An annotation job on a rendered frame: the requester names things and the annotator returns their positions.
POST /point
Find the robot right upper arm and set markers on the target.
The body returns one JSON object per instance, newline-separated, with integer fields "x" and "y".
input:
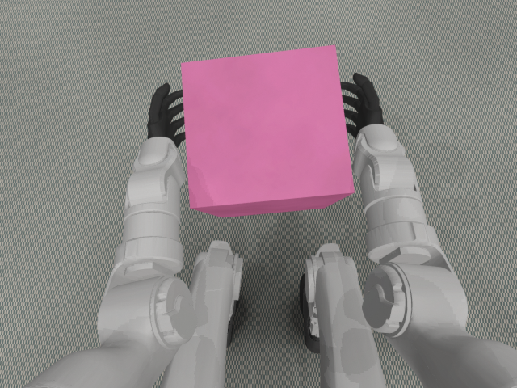
{"x": 422, "y": 311}

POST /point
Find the robot left hand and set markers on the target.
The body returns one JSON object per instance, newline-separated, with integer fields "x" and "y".
{"x": 160, "y": 117}

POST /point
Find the robot left upper arm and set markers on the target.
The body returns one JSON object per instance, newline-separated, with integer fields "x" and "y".
{"x": 141, "y": 327}

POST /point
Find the robot right hand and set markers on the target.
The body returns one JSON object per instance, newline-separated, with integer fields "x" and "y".
{"x": 367, "y": 105}

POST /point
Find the robot left forearm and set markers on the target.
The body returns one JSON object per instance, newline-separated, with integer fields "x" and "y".
{"x": 150, "y": 246}

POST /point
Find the carton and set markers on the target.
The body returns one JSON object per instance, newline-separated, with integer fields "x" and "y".
{"x": 266, "y": 133}

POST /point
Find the right robot shin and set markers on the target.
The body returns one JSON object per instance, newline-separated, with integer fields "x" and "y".
{"x": 328, "y": 247}

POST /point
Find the robot right foot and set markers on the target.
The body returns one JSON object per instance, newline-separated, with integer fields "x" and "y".
{"x": 312, "y": 342}

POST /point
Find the robot right forearm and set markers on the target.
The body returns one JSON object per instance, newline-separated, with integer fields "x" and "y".
{"x": 397, "y": 226}

